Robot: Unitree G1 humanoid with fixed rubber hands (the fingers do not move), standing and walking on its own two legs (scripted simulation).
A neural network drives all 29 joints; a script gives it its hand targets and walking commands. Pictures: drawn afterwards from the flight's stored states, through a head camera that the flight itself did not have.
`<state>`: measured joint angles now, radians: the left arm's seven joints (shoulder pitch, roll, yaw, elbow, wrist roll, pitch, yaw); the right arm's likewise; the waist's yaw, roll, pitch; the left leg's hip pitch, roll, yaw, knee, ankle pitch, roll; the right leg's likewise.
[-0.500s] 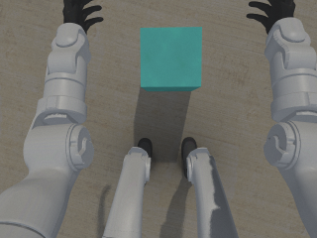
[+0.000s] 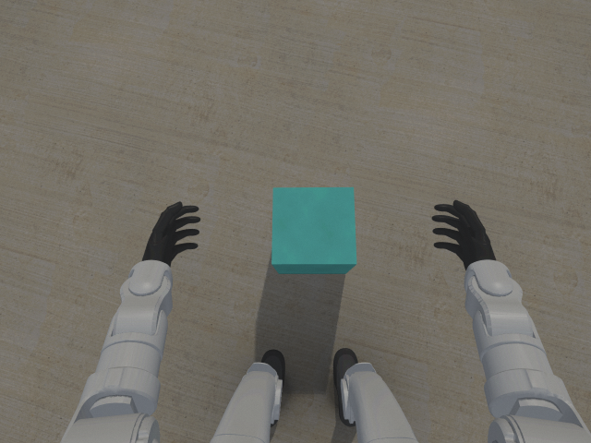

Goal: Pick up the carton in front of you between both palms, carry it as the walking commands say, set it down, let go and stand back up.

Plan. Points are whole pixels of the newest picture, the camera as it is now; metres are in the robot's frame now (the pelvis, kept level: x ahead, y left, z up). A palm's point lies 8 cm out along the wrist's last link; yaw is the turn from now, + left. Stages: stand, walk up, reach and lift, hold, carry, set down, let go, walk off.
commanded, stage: let go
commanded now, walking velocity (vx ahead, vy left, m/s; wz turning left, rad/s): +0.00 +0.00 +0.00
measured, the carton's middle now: (312, 234) +0.48 -0.01 -0.60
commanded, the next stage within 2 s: stand in 0.84 s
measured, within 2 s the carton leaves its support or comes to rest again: neither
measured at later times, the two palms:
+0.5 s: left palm (102, 382) +0.19 +0.24 -0.02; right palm (533, 389) +0.19 -0.23 -0.02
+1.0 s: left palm (99, 393) +0.17 +0.25 -0.04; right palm (555, 412) +0.16 -0.26 -0.04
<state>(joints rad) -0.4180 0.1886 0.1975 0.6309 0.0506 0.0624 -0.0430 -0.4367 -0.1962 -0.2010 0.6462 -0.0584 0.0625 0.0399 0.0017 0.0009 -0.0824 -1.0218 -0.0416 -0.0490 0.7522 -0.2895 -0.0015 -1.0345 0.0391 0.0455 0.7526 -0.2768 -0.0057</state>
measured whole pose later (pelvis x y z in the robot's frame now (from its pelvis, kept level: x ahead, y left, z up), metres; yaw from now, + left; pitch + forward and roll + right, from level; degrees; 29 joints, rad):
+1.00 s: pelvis +0.05 +0.00 +0.04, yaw -2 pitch +2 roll +0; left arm 0.29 0.26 0.03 0.63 0.04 -0.04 0.00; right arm 0.27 -0.26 -0.04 0.63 -0.05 -0.03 -0.01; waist 0.00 0.01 -0.03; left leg -0.21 0.00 -0.01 0.51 -0.34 0.00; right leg -0.23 0.05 0.06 0.51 -0.31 -0.01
